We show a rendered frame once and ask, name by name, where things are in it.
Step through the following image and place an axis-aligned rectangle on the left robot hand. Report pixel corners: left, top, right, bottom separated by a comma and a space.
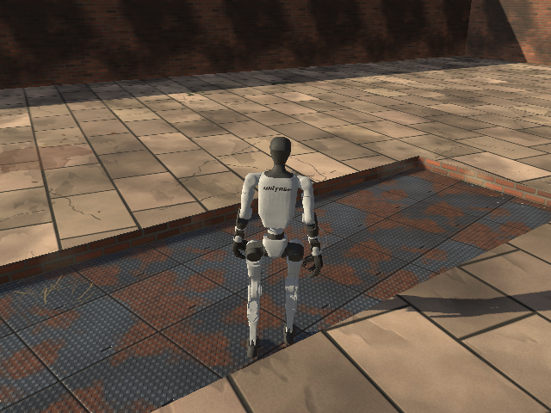
232, 240, 248, 259

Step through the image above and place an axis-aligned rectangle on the robot left upper arm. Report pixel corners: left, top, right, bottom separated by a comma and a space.
239, 172, 261, 219

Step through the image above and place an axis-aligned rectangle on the robot right forearm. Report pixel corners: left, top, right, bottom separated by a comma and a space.
306, 212, 322, 256

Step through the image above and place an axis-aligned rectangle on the robot left forearm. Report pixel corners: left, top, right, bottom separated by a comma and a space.
233, 207, 248, 243

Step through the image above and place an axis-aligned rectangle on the robot right upper arm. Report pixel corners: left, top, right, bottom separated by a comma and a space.
297, 175, 315, 225

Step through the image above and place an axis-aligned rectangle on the robot head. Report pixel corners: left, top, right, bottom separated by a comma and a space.
264, 137, 294, 178

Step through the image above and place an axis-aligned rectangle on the robot right shin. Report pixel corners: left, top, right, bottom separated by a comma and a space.
285, 279, 299, 333

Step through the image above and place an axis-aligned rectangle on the right robot hand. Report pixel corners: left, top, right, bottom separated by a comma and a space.
302, 254, 323, 278

